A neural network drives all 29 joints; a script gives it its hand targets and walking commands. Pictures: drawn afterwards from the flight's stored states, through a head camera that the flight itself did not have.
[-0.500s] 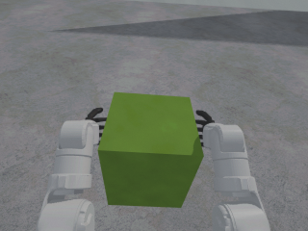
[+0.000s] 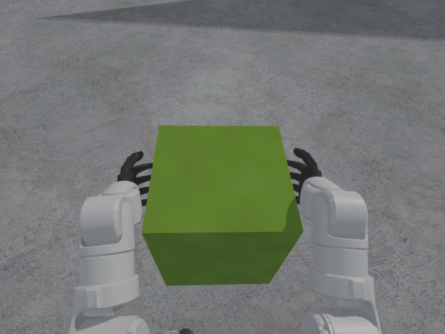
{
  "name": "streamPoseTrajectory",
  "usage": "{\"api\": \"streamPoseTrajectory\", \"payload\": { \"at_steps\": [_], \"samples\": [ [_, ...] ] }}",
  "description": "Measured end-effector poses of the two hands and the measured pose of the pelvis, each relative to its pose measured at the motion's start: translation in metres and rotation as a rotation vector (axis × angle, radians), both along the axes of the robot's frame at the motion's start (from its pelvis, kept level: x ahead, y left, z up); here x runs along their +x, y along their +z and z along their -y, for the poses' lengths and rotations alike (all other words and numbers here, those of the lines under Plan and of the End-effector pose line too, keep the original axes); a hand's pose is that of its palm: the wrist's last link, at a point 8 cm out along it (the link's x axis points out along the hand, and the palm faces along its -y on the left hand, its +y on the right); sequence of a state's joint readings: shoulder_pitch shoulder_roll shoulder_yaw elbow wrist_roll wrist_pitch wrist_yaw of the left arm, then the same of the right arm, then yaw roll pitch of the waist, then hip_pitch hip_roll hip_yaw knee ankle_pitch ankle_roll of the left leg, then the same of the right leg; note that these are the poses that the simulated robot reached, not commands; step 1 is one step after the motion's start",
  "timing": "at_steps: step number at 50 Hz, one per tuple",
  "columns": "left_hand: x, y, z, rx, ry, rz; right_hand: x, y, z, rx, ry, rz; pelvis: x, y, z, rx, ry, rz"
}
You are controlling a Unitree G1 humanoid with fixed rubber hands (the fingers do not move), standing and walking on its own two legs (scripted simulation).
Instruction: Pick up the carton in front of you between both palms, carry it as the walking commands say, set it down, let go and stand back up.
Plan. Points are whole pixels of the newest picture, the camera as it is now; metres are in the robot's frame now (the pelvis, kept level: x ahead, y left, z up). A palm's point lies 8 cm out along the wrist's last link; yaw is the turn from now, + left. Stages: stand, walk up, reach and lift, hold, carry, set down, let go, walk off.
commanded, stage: carry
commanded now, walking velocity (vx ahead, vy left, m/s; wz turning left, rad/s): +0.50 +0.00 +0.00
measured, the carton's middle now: (218, 211) +0.35 +0.01 +0.03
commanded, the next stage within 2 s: none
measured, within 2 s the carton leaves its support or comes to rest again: neither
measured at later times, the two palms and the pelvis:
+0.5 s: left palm (158, 100) +0.61 +0.15 +0.09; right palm (287, 101) +0.60 -0.15 +0.10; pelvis +0.34 +0.00 -0.01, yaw -1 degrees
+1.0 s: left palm (179, 36) +0.93 +0.13 +0.10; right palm (276, 37) +0.93 -0.17 +0.10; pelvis +0.67 -0.02 +0.00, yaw +0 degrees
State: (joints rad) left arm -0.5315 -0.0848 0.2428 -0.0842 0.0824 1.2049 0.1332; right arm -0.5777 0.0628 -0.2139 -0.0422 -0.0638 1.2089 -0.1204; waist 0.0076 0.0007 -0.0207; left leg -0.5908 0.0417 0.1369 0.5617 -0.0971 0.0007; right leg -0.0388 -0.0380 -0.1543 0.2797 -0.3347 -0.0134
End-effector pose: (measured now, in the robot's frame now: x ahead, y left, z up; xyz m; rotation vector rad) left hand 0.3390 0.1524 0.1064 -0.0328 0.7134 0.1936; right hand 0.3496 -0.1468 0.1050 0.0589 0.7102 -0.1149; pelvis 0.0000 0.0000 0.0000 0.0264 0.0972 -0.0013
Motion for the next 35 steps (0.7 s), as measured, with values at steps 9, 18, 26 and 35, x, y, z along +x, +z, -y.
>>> {"api": "streamPoseTrajectory", "payload": {
  "at_steps": [9, 18, 26, 35],
  "samples": [
    [0.086, -0.042, -0.024, -0.071, -0.018, -0.063, 0.068, -0.035, -0.023, -0.014, -0.080, -0.064, 0.125, -0.006, -0.028, -0.021, -0.044, 0.016],
    [0.175, -0.021, -0.011, -0.036, -0.082, -0.005, 0.148, -0.011, -0.011, -0.039, -0.095, -0.007, 0.236, 0.009, -0.027, -0.053, -0.033, 0.020],
    [0.286, -0.015, 0.009, -0.016, -0.048, 0.066, 0.268, -0.011, 0.009, -0.022, -0.056, 0.066, 0.361, -0.014, 0.001, -0.038, -0.016, 0.047],
    [0.392, -0.044, 0.029, 0.005, 0.012, -0.078, 0.393, -0.046, 0.029, 0.009, -0.004, -0.079, 0.472, -0.012, 0.035, -0.031, 0.033, 0.048]
  ]
}}
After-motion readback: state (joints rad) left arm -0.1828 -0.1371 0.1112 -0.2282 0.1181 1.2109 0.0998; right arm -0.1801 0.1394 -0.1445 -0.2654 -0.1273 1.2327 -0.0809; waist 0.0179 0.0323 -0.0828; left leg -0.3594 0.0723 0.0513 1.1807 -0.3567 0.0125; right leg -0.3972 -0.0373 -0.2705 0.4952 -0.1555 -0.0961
